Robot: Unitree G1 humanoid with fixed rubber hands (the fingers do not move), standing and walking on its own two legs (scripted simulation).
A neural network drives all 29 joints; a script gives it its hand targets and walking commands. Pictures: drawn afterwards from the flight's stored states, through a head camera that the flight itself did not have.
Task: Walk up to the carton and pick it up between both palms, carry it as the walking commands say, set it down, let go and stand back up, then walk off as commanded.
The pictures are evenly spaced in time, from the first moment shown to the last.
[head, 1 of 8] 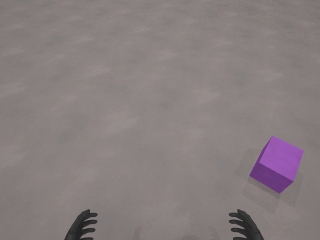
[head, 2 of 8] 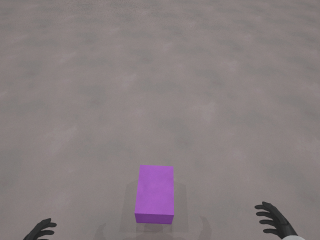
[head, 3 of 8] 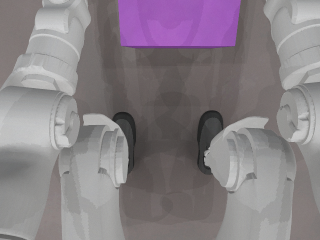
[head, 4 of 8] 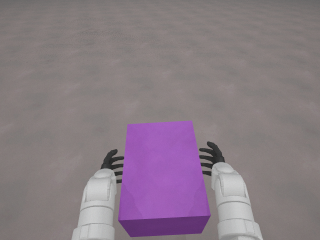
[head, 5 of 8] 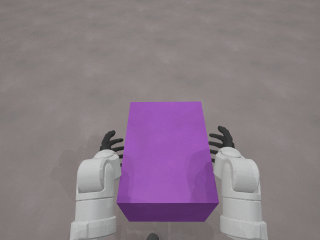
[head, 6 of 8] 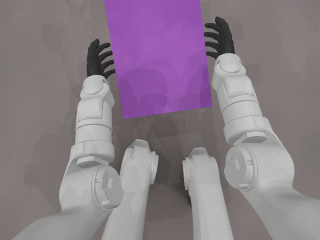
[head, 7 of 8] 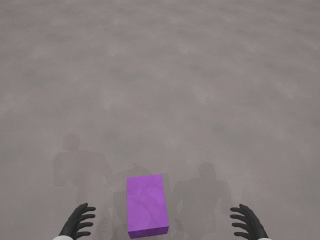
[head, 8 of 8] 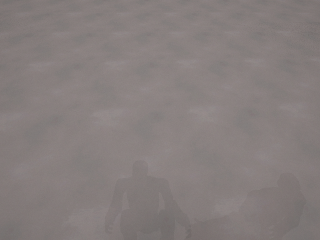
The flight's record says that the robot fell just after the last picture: no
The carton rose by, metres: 0.70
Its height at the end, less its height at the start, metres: +0.00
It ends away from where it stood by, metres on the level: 2.28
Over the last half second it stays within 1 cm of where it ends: yes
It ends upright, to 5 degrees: yes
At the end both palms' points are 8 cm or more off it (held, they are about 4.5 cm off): yes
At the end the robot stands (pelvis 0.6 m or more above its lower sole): yes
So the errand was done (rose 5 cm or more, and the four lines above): yes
